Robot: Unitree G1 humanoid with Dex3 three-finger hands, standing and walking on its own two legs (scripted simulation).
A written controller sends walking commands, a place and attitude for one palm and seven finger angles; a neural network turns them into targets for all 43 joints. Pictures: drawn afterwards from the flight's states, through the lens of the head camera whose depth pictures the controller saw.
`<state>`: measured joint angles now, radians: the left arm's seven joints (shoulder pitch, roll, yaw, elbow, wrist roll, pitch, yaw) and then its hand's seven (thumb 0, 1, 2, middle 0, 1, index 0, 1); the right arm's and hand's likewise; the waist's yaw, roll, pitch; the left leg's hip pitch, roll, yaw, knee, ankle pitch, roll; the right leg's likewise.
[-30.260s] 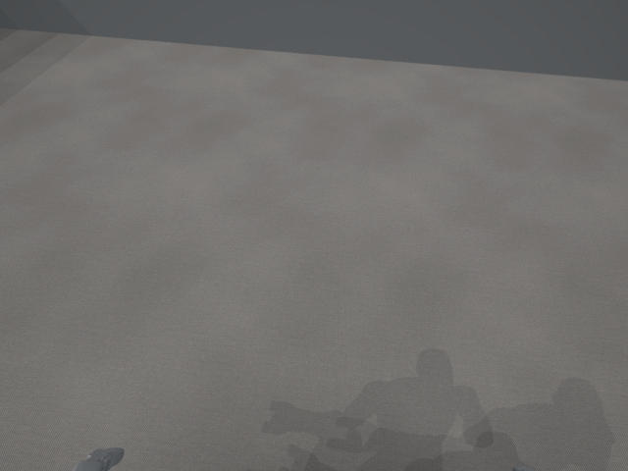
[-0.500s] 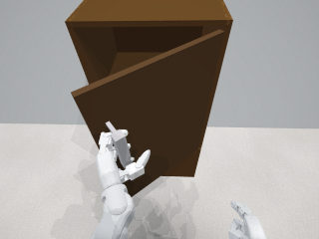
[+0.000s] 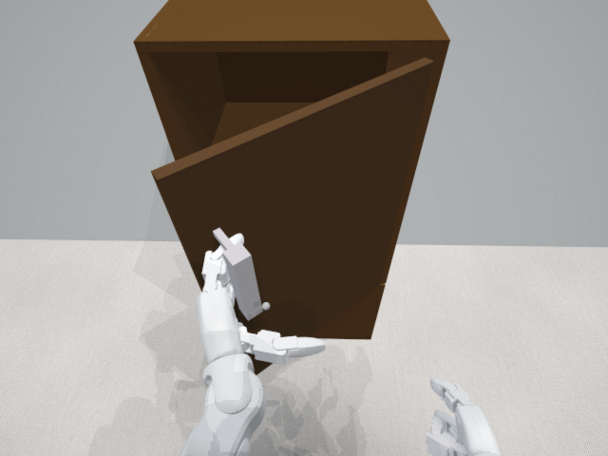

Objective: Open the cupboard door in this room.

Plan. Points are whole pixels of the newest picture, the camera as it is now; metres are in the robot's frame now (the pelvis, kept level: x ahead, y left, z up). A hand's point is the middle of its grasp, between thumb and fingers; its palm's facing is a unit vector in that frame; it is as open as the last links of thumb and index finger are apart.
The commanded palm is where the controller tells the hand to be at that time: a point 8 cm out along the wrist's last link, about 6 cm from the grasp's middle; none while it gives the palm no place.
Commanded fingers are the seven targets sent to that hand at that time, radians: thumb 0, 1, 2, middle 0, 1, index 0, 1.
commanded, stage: slide the hand sideways off the handle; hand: left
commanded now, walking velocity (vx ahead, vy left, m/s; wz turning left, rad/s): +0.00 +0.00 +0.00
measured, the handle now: (236, 273) +0.34 +0.12 +0.07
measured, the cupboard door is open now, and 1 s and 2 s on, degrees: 39 41 41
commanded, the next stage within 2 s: draw the hand back to the body in 1.26 s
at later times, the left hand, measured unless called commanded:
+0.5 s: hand (257, 330) +0.25 +0.07 +0.07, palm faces -0.05 -1.00 +0.01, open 16.3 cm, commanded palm +0.22 +0.13 +0.07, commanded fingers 0.00 -0.50 0.30 -0.15 -0.30 -0.15 -0.30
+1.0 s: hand (206, 367) +0.21 +0.13 +0.07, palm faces +0.01 -1.00 -0.02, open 16.2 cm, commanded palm +0.18 +0.19 +0.07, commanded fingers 0.00 -0.50 0.30 -0.15 -0.30 -0.15 -0.30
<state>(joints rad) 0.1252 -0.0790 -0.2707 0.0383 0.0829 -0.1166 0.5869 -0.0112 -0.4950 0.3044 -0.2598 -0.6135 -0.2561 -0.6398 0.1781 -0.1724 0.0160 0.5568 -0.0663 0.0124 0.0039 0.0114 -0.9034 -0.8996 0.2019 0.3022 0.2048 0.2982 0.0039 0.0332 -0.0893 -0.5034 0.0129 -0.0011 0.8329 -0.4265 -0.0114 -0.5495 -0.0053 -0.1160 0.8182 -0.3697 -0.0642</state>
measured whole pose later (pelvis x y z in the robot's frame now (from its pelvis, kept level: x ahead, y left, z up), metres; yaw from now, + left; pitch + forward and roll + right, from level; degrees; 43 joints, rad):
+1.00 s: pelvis +0.01 +0.01 -0.01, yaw -1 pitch +9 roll -1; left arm 0.55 0.12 -0.11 -0.31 -0.11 -0.24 -0.02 -0.01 -0.50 0.30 -0.17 -0.31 -0.18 -0.32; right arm 0.26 -0.22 0.03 0.42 0.00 -0.10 -0.02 0.01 -0.90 -0.90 0.20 0.30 0.21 0.30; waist 0.02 0.03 -0.09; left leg -0.60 0.01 0.01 0.94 -0.50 0.01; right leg -0.65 -0.01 -0.10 0.92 -0.43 -0.04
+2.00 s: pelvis +0.01 +0.02 +0.01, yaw -1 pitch +1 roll -2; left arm 0.60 0.29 0.13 -0.46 -0.10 -0.07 0.03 -0.01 -0.34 0.37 -0.16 -0.30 -0.16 -0.31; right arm 0.25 -0.22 0.04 0.51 0.02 -0.17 -0.10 0.01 -0.90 -0.90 0.20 0.30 0.21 0.30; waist 0.05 0.06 -0.06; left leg -0.37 0.02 0.00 0.77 -0.43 0.02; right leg -0.39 0.01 -0.11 0.70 -0.34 -0.03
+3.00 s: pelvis +0.02 +0.02 +0.04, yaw -2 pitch -6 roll -1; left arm 0.46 0.33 0.32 -0.39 -0.06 -0.09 0.12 0.01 0.89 0.90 -0.21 -0.30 -0.21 -0.31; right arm 0.19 -0.22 0.02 0.66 -0.01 -0.12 -0.07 0.01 -0.90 -0.90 0.20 0.30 0.21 0.30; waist 0.07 0.07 0.05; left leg -0.04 0.01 0.04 0.40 -0.26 0.01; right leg -0.09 0.02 -0.07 0.36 -0.18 -0.03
